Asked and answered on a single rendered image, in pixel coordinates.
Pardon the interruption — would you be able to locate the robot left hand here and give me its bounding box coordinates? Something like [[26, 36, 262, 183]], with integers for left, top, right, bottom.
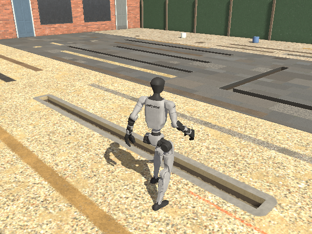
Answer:
[[124, 133, 136, 147]]

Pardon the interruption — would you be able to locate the left robot upper arm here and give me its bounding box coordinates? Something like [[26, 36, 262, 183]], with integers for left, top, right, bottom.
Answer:
[[130, 96, 148, 121]]

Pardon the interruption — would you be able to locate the robot right forearm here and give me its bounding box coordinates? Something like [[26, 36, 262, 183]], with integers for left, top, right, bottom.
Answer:
[[176, 120, 192, 135]]

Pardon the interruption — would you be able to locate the left robot foot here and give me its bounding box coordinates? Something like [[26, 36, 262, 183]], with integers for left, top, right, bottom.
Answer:
[[150, 177, 161, 184]]

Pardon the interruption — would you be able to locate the robot right hand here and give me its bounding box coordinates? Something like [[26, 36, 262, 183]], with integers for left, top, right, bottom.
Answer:
[[184, 129, 195, 140]]

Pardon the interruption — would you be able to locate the robot head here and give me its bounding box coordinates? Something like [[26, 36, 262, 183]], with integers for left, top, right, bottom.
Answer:
[[148, 77, 165, 101]]

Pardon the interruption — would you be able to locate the robot left forearm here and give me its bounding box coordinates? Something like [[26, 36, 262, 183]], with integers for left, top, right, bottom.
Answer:
[[126, 117, 135, 135]]

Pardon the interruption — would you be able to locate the right robot upper arm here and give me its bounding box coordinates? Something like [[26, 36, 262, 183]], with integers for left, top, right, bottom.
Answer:
[[164, 100, 178, 128]]

